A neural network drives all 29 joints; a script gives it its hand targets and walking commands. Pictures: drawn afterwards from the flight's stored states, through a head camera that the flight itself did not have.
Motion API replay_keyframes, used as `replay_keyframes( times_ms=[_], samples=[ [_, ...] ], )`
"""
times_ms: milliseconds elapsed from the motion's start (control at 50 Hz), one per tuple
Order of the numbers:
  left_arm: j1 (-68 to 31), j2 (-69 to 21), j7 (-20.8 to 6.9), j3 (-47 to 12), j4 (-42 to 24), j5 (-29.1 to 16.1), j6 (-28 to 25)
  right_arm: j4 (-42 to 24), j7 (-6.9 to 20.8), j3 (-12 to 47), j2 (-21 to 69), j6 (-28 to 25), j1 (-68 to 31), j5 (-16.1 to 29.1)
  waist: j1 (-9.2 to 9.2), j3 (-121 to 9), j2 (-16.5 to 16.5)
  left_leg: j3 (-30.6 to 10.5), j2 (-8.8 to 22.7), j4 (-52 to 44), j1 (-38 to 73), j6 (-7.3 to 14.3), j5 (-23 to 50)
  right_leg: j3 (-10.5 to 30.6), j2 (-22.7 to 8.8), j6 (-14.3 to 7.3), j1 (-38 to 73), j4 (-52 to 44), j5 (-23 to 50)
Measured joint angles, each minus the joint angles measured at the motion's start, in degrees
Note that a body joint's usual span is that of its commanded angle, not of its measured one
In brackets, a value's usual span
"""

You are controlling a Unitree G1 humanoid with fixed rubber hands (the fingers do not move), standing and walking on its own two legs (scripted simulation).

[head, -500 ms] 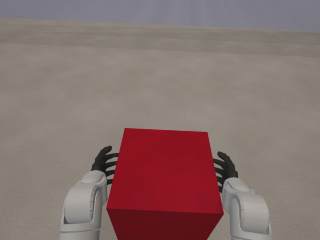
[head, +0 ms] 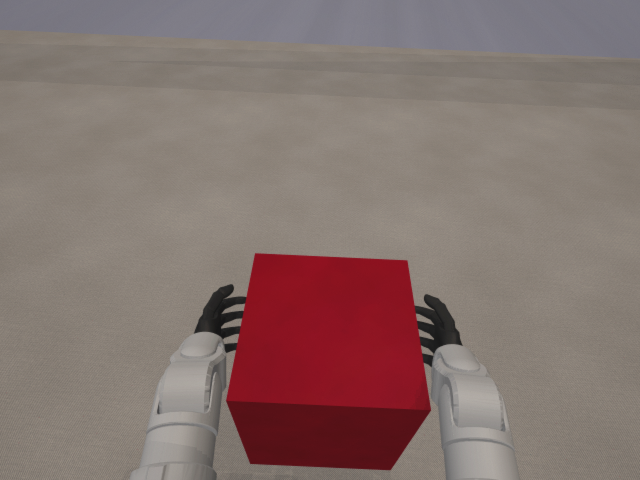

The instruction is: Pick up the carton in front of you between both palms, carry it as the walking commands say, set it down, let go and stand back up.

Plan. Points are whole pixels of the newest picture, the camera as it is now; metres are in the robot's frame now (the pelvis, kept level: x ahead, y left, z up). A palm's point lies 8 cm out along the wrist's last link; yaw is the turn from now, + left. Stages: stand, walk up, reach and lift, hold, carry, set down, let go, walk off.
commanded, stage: carry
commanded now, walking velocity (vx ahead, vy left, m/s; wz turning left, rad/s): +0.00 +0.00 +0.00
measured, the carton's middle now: (325, 366) +0.31 +0.00 -0.04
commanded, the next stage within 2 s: hold in 0.68 s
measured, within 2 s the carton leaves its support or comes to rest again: neither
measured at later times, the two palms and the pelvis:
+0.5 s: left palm (202, 351) +0.28 +0.16 +0.04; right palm (446, 363) +0.27 -0.14 +0.04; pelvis -0.01 +0.00 +0.00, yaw +0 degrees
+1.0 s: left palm (174, 381) +0.24 +0.18 +0.05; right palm (431, 375) +0.26 -0.12 +0.04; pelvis -0.04 +0.00 +0.01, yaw +4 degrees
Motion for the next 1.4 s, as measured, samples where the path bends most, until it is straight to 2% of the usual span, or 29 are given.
replay_keyframes(
  times_ms=[140, 700, 740, 780, 820, 860, 960, 1400],
  samples=[
    [0.80, 0.15, 0.04, -1.11, -3.70, -0.60, 2.05, -3.61, -0.09, 1.04, -0.14, 1.96, 0.79, 0.64, -0.12, -0.05, -0.01, 0.02, -0.18, 0.33, -0.85, 0.21, 0.34, 0.03, -0.18, 0.06, -0.53, -0.32, 0.72],
    [0.80, 0.13, -0.15, -0.94, -3.14, -0.52, 2.95, -3.31, -0.12, 0.94, -0.10, 3.15, 0.71, 0.52, -0.09, 0.73, 0.24, 0.27, -0.51, 0.38, -0.67, 0.77, 1.17, 0.32, -0.29, 0.04, 0.19, -1.61, 2.44],
    [0.81, 0.10, -0.52, -1.46, -2.81, -0.39, 1.87, -4.70, -0.20, 1.07, -0.25, 2.93, 1.51, 0.43, -0.75, 3.69, 1.17, -2.13, -0.91, -1.42, 2.28, 0.78, 4.52, 3.94, 1.81, 0.10, 4.14, -4.39, 3.74],
    [1.11, 0.18, -0.85, -1.77, -2.54, -0.27, 1.12, -5.34, -0.33, 1.52, -0.39, 2.65, 2.29, 0.34, -0.38, 5.55, 1.62, -3.20, -1.34, -3.40, 4.85, 1.04, 3.55, 5.29, 2.35, 1.43, 6.63, -6.67, 4.91],
    [1.07, 0.17, -0.95, -1.89, -2.20, -0.39, 0.69, -5.71, -0.44, 1.71, -0.50, 2.28, 2.92, 0.28, -0.66, 6.71, 1.48, -4.30, -2.00, -4.86, 6.19, 1.13, 4.08, 8.82, 2.99, 1.83, 8.48, -8.45, 6.26],
    [0.83, 0.13, -0.99, -1.88, -1.42, -0.35, 0.16, -5.57, -0.47, 1.47, -0.50, 2.05, 2.97, 0.25, -0.36, 7.53, 1.35, -5.32, -2.67, -5.77, 7.11, 1.15, 5.02, 10.20, 2.97, 2.18, 9.58, -8.77, 5.80],
    [0.67, 0.12, -1.02, -0.40, -0.51, -0.66, -0.45, -3.56, -0.45, 1.44, -0.24, 1.80, 1.43, -0.32, 0.46, 8.24, 2.00, -6.16, -2.75, -5.60, 7.81, 0.99, 5.57, 9.55, 2.83, 2.03, 10.79, -9.01, 5.80],
    [-2.96, -0.75, -2.34, 3.33, 4.48, 1.35, -1.21, -0.13, 0.09, -1.15, 0.47, 2.55, -2.08, -2.24, -0.62, 8.28, 2.92, -9.14, -1.18, -4.09, 7.91, -0.58, 5.78, 6.76, 4.15, -0.32, 11.79, -7.64, 5.21]
  ],
)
